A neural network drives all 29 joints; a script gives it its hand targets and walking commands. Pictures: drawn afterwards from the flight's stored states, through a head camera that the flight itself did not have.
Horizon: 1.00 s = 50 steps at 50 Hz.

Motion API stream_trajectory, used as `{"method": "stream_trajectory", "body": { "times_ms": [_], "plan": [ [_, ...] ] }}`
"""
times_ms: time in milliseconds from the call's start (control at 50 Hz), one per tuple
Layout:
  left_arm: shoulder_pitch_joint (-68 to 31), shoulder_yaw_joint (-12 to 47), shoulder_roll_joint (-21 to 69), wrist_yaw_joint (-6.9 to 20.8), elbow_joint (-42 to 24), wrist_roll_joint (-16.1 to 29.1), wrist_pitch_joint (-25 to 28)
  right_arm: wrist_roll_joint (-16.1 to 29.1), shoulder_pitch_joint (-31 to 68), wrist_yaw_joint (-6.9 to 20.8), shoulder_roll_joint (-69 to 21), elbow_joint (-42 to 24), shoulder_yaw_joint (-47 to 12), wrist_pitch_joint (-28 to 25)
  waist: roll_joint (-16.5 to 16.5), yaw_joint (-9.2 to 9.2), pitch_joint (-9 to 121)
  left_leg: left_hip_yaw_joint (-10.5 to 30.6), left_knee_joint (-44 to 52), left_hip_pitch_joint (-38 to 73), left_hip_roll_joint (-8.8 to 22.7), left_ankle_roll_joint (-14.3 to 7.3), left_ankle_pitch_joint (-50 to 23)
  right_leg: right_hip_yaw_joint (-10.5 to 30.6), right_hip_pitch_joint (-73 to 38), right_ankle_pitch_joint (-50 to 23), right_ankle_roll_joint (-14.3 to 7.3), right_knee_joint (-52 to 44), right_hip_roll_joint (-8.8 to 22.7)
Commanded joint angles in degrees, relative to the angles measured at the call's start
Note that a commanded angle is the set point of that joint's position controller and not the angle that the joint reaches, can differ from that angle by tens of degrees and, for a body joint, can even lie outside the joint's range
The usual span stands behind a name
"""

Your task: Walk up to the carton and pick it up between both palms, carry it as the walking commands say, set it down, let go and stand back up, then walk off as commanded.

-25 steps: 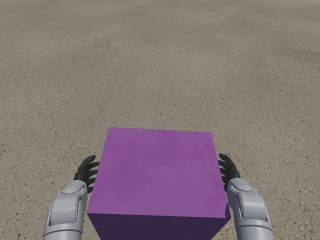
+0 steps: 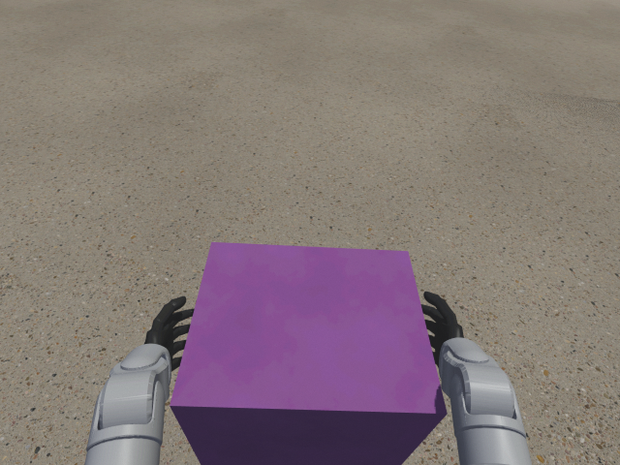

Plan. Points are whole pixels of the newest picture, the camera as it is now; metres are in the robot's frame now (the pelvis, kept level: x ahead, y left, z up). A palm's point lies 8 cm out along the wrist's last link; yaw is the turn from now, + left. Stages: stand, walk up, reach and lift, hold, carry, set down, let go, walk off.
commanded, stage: hold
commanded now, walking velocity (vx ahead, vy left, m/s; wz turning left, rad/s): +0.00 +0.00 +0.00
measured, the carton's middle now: (304, 361) +0.29 +0.00 -0.03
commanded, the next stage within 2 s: carry in 0.40 s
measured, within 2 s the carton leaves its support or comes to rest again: neither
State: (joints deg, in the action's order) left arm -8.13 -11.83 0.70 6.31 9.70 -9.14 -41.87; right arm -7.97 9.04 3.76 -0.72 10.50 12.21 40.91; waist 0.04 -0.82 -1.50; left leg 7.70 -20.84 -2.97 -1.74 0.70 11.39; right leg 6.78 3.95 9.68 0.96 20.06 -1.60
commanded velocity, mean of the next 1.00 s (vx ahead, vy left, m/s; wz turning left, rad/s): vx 0.22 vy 0.00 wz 0.00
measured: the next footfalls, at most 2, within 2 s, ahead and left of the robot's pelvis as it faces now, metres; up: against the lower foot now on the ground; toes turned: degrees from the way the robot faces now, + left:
left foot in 1.02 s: +0.17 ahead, +0.09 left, +0.00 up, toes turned +2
right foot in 1.18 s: +0.15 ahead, -0.11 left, +0.00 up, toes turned -14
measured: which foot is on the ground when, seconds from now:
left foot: down 0.00-0.92, up 0.94-1.00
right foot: down 0.00-1.00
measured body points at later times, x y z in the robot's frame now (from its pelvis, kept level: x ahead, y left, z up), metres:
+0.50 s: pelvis +0.01 +0.00 -0.01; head -0.04 +0.01 +0.44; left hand +0.28 +0.20 +0.03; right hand +0.29 -0.18 +0.03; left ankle +0.01 +0.13 -0.75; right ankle +0.02 -0.13 -0.75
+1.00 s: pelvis +0.15 -0.02 -0.03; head +0.10 -0.01 +0.42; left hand +0.43 +0.14 +0.05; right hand +0.40 -0.24 +0.05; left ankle +0.08 +0.10 -0.73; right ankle +0.05 -0.11 -0.75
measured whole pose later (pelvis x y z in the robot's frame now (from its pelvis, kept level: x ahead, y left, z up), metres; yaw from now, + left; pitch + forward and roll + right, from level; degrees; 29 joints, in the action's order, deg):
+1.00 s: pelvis +0.15 -0.02 -0.03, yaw -3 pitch +4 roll -1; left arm -7.8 -9.2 3.2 -1.0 -12.8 -3.6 -69.6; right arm 1.0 6.0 -0.4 3.7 -12.9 11.9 67.8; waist -0.7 1.0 11.3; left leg -2.7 -45.1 -18.4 2.7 0.7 28.2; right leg -8.3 10.3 26.0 -1.2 32.9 0.1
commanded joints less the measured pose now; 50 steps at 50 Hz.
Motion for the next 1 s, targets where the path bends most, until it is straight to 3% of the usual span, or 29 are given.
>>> {"method": "stream_trajectory", "body": {
  "times_ms": [0,40,100,140,180,260,360,380,440,460,500,540,580,620,660,680,700,720,740,760,780,800,820,860,880,900,920,940,980],
  "plan": [
    [-38.3,35.0,45.1,10.3,-12.1,13.1,4.1,12.7,34.4,12.1,-50.9,-8.5,-35.9,-2.4,0.3,-0.03,15.6,-3.8,4.3,-1.1,-3.6,-1.2,-5.8,-3.6,-5.1,-6.6,-0.5,-3.0,-3.3],
    [-34.7,35.8,47.2,10.7,-12.1,13.8,4.0,14.0,36.1,11.9,-50.2,-13.9,-38.4,-3.0,0.4,0.36,19.1,-3.7,3.7,0.7,-3.8,-1.0,-10.6,-3.3,-6.7,-11.7,-0.1,-2.6,-3.6],
    [-33.4,36.7,46.4,10.1,-13.7,13.3,3.8,13.5,31.6,11.8,-50.9,-11.4,-37.3,-2.5,-0.2,0.51,18.5,-3.2,4.1,1.0,-3.5,-0.8,-14.2,-3.2,-7.5,-15.9,-0.2,-2.7,-3.8],
    [-34.1,35.2,45.8,9.9,-13.8,12.6,3.8,12.8,31.6,12.2,-50.5,-10.6,-36.5,-2.4,-0.1,-0.33,16.5,-3.1,4.7,0.8,-3.4,-0.8,-10.7,-4.0,-6.2,-11.2,-0.5,-3.0,-3.9],
    [-32.6,36.9,46.6,10.2,-13.1,13.0,3.3,12.6,31.0,11.7,-49.9,-11.5,-36.9,-2.5,-0.5,1.61,16.6,-3.2,4.5,0.9,-3.8,-0.7,-11.4,-3.4,-6.0,-12.5,-0.5,-3.3,-3.8],
    [-33.6,34.1,45.8,9.9,-12.1,12.3,3.6,13.0,33.3,12.2,-49.1,-11.4,-36.9,-2.4,0.0,-0.24,15.0,-3.3,5.0,-2.4,-3.5,-1.0,-7.5,-3.9,-7.5,-8.5,-0.5,-2.9,-3.7],
    [-35.1,37.0,46.8,10.0,-15.4,13.7,3.9,13.1,31.8,12.2,-50.2,-11.7,-37.2,-2.7,-0.6,1.08,18.4,-3.2,4.3,0.0,-3.6,-0.7,-10.6,-3.6,-6.7,-10.9,-0.6,-2.9,-4.2],
    [-41.7,37.7,47.0,10.1,-14.0,14.5,3.0,11.8,38.7,11.7,-50.5,-13.0,-36.6,-2.5,2.1,1.19,23.3,-2.2,-6.2,-2.6,6.6,-1.0,-6.0,-0.1,1.2,-11.6,-1.2,4.0,8.5],
    [-37.7,39.3,47.2,9.5,-17.8,16.2,0.8,14.3,33.8,11.4,-51.1,-16.0,-40.0,-0.2,1.5,0.86,23.5,0.8,-5.4,-4.6,6.8,-4.0,13.3,0.6,9.0,8.3,-3.2,5.3,6.3],
    [-38.8,39.7,47.5,9.4,-17.9,17.2,-0.6,14.8,35.1,11.1,-50.3,-16.7,-40.2,0.9,-2.4,0.75,20.8,3.3,-3.6,-6.5,8.1,-4.6,19.1,1.4,12.7,16.1,-3.6,5.9,5.8],
    [-41.2,41.9,47.0,9.0,-21.7,19.8,-3.2,16.4,35.7,10.6,-48.9,-20.5,-41.3,3.1,-7.8,0.97,19.3,9.2,1.3,-5.9,11.6,-7.1,23.9,-2.5,18.3,18.8,-3.0,9.6,3.7],
    [-42.1,42.9,46.3,8.6,-23.1,21.6,-6.5,17.4,37.3,9.8,-47.7,-22.4,-41.9,6.5,-8.2,0.74,16.2,11.4,4.1,-8.8,13.8,-7.8,23.2,-6.2,19.5,15.3,-2.4,12.3,2.3],
    [-41.4,43.8,46.2,8.3,-26.0,24.1,-9.3,18.8,37.5,9.2,-47.4,-24.8,-42.5,9.9,-6.1,0.59,16.3,5.9,-0.1,-13.8,11.4,-6.1,18.3,-4.9,12.7,14.3,-2.9,7.4,3.3],
    [-41.5,43.0,46.3,7.7,-28.2,25.5,-12.3,21.6,39.2,9.0,-47.9,-27.6,-43.3,13.3,6.0,0.18,18.9,-4.5,-12.5,-19.5,5.6,-1.8,13.1,6.2,4.7,12.3,-5.8,0.7,10.1],
    [-36.1,41.3,44.9,6.3,-26.1,23.8,-15.7,24.8,39.4,9.6,-46.8,-28.3,-43.4,16.6,10.9,-0.04,20.0,-9.7,-16.3,-25.6,1.9,-0.3,16.8,14.4,-1.2,11.6,-9.6,-2.6,15.3],
    [-36.8,41.8,45.3,5.7,-28.9,24.4,-17.1,26.4,39.2,9.7,-47.0,-30.1,-44.4,18.1,10.0,0.53,18.7,-10.4,-10.7,-24.0,2.8,-0.8,15.5,13.3,-0.3,7.8,-10.1,-1.4,15.5],
    [-37.2,42.1,44.4,4.9,-30.1,23.9,-18.8,26.7,36.9,9.8,-46.8,-27.4,-43.5,19.6,4.8,0.96,18.6,-9.0,-5.9,-20.0,3.0,-1.7,13.3,9.8,2.9,7.5,-9.2,0.4,14.5],
    [-38.9,43.3,46.0,4.4,-32.8,24.7,-20.0,27.7,38.0,10.0,-48.0,-28.7,-43.6,20.8,-0.2,1.69,17.2,-6.2,-0.1,-11.9,4.7,-2.3,8.3,1.5,9.3,3.6,-6.4,5.5,10.6],
    [-37.5,42.6,46.0,4.5,-32.7,24.7,-21.7,27.4,35.5,9.9,-47.8,-27.8,-43.1,22.1,-6.7,1.93,16.3,-0.1,2.1,-4.3,8.1,-3.9,6.5,-5.5,16.8,2.9,-3.7,12.2,6.1],
    [-35.5,42.5,45.6,4.4,-32.2,24.6,-23.1,27.3,32.1,9.5,-47.5,-26.6,-42.5,23.2,-14.8,2.37,19.5,8.8,1.7,6.7,14.5,-6.2,-8.4,-10.3,25.6,6.8,-1.4,21.8,3.4],
    [-38.5,42.6,44.9,4.9,-35.9,25.6,-23.9,27.3,33.2,8.9,-48.3,-29.2,-43.0,23.6,-14.7,2.41,17.5,14.8,-0.1,11.4,18.8,-9.7,-18.4,-12.2,33.6,13.6,-1.0,23.1,1.9],
    [-35.8,42.2,43.8,5.2,-34.9,25.6,-24.6,27.4,32.6,8.6,-48.3,-29.1,-42.8,24.5,-12.7,2.18,15.9,14.7,0.8,10.5,20.1,-10.9,-19.5,-13.6,34.3,16.1,-1.5,17.9,1.2],
    [-38.0,43.1,45.6,5.6,-35.5,27.3,-25.0,26.5,33.2,8.3,-48.8,-30.7,-42.0,24.8,-10.2,1.96,15.6,10.3,-1.6,7.8,18.8,-10.2,-25.6,-14.1,29.2,11.9,-1.8,12.4,1.2],
    [-35.4,41.9,45.8,5.8,-34.8,27.5,-25.2,26.0,34.9,8.0,-47.5,-33.2,-41.9,25.7,-1.4,-0.01,20.9,-6.4,-15.8,-8.6,10.7,-4.2,-31.0,-12.7,1.7,-4.7,-2.8,5.1,3.8],
    [-31.4,41.0,45.0,5.4,-32.1,26.0,-25.3,26.8,36.1,8.2,-46.5,-33.9,-42.7,26.6,7.5,-1.09,24.4,-12.9,-28.7,-21.3,6.6,-0.2,-20.0,-2.0,-12.9,-30.9,-6.6,5.8,10.2],
    [-31.1,40.2,44.9,4.7,-32.2,25.2,-25.2,29.5,40.1,8.6,-47.1,-37.5,-44.2,26.7,17.8,-0.81,23.3,-16.4,-35.7,-36.2,2.7,1.7,6.8,9.0,-22.5,-55.4,-11.0,6.7,20.3],
    [-30.4,40.3,45.7,3.9,-33.5,24.8,-25.3,30.1,38.8,8.8,-46.5,-38.5,-44.2,26.5,14.0,-0.67,21.5,-12.2,-32.0,-44.2,2.3,0.9,20.1,12.1,-27.3,-62.3,-14.0,7.9,21.9],
    [-32.6,41.3,47.0,3.7,-35.1,25.6,-25.2,30.5,38.0,9.2,-47.5,-37.0,-44.3,26.3,9.0,-0.82,19.0,-11.1,-28.4,-44.6,3.5,-0.2,22.0,10.7,-25.1,-63.0,-13.4,7.3,22.1],
    [-33.2,42.7,47.0,3.5,-36.6,25.3,-25.4,29.1,35.0,9.6,-47.4,-35.2,-43.4,26.5,6.3,-0.23,19.5,-11.3,-12.9,-33.5,4.1,-0.5,14.3,1.7,-17.5,-48.7,-9.9,8.6,18.9]
  ]
}}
